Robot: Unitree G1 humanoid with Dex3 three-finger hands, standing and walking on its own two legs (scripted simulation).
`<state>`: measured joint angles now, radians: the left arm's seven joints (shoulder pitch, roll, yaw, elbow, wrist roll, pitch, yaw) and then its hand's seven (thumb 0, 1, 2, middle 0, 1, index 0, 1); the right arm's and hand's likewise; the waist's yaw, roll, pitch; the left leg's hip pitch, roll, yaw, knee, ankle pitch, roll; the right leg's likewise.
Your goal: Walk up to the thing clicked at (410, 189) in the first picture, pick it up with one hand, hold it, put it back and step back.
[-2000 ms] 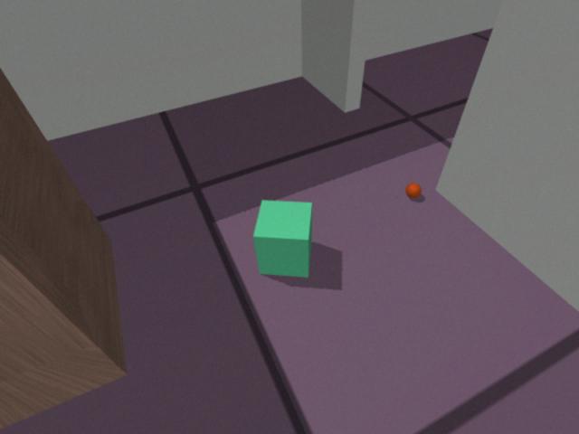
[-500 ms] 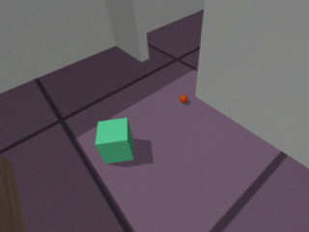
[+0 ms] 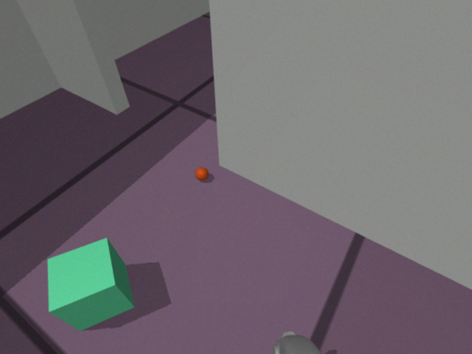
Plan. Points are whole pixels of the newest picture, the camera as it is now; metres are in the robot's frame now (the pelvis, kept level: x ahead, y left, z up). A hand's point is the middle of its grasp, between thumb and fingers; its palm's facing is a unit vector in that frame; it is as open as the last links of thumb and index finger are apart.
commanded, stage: walk up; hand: left
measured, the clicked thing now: (201, 173) +1.14 +0.16 -0.73
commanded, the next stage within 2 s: none
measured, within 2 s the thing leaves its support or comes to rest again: neither
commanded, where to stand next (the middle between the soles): +0.73 -0.07 m, yaw -7 degrees
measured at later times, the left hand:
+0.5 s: hand (132, 291) +0.29 +0.23 -0.14, palm faces -0.09 -0.93 -0.36, open 7.4 cm
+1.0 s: hand (160, 189) +0.55 +0.20 -0.13, palm faces -0.16 -0.88 -0.45, open 7.4 cm
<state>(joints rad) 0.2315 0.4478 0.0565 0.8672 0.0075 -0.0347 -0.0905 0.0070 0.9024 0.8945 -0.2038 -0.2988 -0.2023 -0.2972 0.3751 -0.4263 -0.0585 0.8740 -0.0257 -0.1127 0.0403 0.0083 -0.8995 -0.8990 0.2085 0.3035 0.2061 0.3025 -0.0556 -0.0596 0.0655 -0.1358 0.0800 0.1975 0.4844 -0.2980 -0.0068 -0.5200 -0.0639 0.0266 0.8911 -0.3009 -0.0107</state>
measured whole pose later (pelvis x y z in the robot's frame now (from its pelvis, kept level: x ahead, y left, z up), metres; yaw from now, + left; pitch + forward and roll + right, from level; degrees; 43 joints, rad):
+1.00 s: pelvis +0.43 -0.08 -0.02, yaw -8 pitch -3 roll +1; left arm 0.27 0.44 0.07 0.88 0.01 -0.09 -0.06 0.00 0.90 0.89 -0.20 -0.30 -0.20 -0.30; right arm 0.37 -0.45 -0.05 0.86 -0.01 -0.04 0.05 0.01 -0.90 -0.90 0.21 0.30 0.21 0.30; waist -0.02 0.04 0.05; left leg -0.18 0.10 0.09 0.76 -0.47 0.02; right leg -0.39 -0.04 -0.06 0.66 -0.22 -0.02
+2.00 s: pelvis +0.63 -0.05 -0.01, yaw -8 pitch -3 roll +1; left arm 0.09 0.36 -0.01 1.01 0.01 -0.02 0.00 0.00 0.90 0.89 -0.21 -0.30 -0.21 -0.30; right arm 0.13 -0.36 0.00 1.03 0.00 0.01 0.03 0.01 -0.90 -0.90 0.21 0.30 0.20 0.30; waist 0.00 0.01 0.10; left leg -0.27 0.01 0.10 0.62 -0.30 0.03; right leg -0.35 -0.03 -0.02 0.61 -0.22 0.00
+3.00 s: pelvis +0.65 -0.06 +0.01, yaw -7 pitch -3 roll +0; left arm 0.06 0.33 0.01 1.16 0.01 -0.01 0.00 0.00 0.90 0.89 -0.20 -0.30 -0.20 -0.30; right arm 0.08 -0.35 -0.01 1.17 -0.01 0.00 0.02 0.01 -0.90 -0.90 0.21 0.30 0.20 0.30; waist 0.00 0.01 0.06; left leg -0.10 0.01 0.08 0.33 -0.18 0.01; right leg -0.17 -0.02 -0.04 0.32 -0.11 0.00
